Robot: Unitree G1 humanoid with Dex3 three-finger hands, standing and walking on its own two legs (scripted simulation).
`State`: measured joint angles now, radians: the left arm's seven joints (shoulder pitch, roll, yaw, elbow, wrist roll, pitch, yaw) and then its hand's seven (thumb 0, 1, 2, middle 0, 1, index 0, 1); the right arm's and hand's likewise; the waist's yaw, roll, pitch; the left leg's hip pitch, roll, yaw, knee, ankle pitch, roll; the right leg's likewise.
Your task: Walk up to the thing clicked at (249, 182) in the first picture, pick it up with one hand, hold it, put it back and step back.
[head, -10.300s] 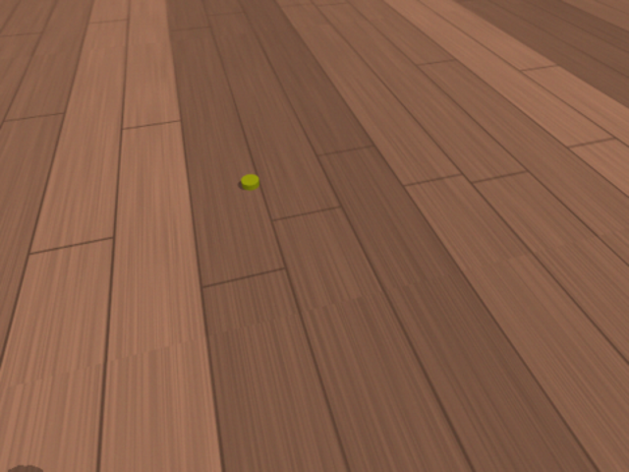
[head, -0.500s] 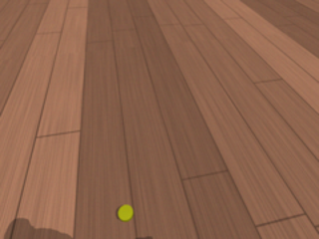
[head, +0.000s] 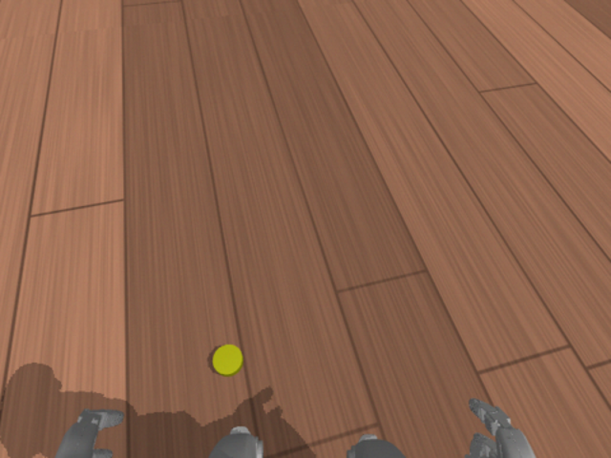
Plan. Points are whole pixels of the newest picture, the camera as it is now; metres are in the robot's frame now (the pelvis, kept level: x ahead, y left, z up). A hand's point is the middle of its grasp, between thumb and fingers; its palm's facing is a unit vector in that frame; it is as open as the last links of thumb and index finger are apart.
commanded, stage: rise first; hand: left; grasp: from above
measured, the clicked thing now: (228, 360) +0.41 +0.21 -0.71
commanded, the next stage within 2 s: none
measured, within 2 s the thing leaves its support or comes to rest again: neither
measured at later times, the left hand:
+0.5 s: hand out of the picture +0.13 +0.26 -0.21, palm faces -0.22 -0.83 -0.51, open 14.2 cm
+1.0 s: hand (171, 402) +0.26 +0.28 -0.41, palm faces -0.45 -0.36 -0.82, open 14.2 cm
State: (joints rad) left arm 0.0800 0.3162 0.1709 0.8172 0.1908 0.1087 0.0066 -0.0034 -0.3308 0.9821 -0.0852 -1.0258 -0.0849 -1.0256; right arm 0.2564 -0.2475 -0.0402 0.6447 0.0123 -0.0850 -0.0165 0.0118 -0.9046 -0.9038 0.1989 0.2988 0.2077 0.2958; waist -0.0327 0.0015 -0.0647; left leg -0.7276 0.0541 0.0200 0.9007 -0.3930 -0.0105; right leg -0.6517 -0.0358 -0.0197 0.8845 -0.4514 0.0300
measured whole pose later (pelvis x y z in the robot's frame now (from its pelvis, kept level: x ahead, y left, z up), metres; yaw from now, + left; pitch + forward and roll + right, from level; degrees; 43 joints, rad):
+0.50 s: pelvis -0.01 +0.00 -0.07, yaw +0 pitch +21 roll -3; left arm 0.25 0.33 0.12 0.44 0.32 0.17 0.01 -0.01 -0.53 1.00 -0.06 -1.07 -0.05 -1.08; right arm 0.17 -0.23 -0.03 0.54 0.00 -0.17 -0.01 0.01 -0.87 -0.90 0.20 0.30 0.21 0.30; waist -0.02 0.01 -0.15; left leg -1.14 0.06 -0.02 1.30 -0.54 -0.01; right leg -1.04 -0.03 -0.04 1.27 -0.61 0.03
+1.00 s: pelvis -0.07 -0.01 -0.27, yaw -4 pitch +34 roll -4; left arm -0.37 0.50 0.12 0.86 0.82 -0.14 0.18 -0.01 -0.56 1.06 -0.06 -1.05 -0.04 -1.08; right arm 0.06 -0.28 -0.06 0.71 -0.03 -0.15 0.05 0.01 -0.86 -0.89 0.20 0.30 0.21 0.30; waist -0.01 0.02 -0.16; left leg -1.95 0.08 -0.08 1.98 -0.63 -0.02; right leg -1.85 0.00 -0.03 1.98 -0.73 0.02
